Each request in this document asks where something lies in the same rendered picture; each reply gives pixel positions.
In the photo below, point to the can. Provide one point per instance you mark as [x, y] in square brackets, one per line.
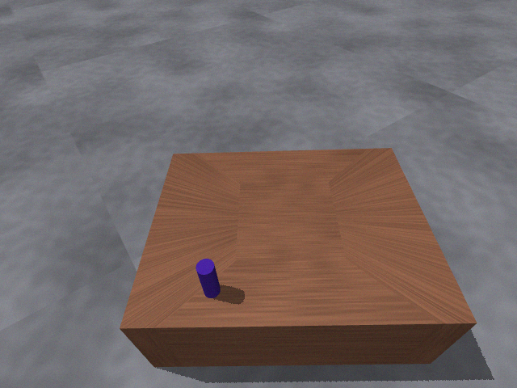
[208, 278]

